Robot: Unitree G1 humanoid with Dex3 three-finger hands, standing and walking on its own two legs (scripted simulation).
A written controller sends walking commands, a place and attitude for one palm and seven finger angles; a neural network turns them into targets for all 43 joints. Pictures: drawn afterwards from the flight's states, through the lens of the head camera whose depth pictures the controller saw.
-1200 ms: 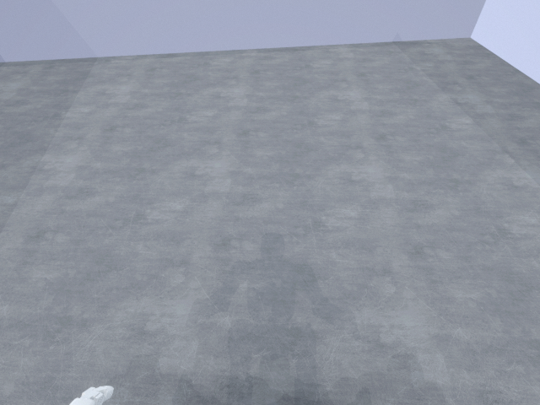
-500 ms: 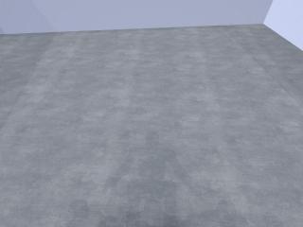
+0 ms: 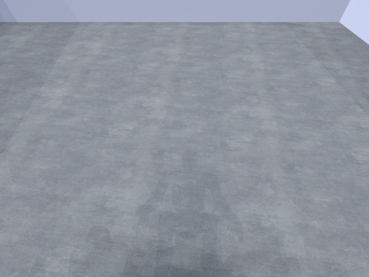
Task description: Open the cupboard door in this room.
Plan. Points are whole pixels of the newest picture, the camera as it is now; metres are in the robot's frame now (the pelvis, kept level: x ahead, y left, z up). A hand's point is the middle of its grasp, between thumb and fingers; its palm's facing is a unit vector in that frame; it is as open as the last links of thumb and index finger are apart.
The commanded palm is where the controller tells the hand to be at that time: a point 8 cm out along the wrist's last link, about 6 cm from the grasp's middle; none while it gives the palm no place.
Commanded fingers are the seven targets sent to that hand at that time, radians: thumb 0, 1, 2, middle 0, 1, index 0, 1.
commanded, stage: turn or walk to find it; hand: left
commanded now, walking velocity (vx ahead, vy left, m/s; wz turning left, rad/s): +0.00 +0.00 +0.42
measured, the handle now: out of the picture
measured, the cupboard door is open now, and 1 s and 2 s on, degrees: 0 0 0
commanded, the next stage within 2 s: none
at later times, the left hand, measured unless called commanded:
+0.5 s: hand out of the picture -0.01 +0.18 -0.14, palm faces +0.24 -0.92 -0.31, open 7.4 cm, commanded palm none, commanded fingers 0.00 0.90 0.90 -0.20 -0.30 -0.20 -0.30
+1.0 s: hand out of the picture -0.13 +0.20 -0.17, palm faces +0.48 -0.84 -0.25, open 7.4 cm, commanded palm none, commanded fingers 0.00 0.90 0.90 -0.20 -0.30 -0.20 -0.30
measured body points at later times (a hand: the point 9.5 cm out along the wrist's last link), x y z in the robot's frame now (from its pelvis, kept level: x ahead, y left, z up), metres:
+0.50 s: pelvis -0.03 -0.04 +0.00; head -0.02 -0.07 +0.45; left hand -0.02 +0.22 -0.12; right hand +0.07 -0.29 -0.16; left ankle -0.03 +0.10 -0.66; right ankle -0.03 -0.14 -0.73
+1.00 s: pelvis -0.06 -0.01 +0.00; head -0.05 +0.02 +0.45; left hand -0.15 +0.24 -0.15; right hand +0.13 -0.18 -0.13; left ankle -0.12 +0.08 -0.73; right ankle -0.03 -0.15 -0.66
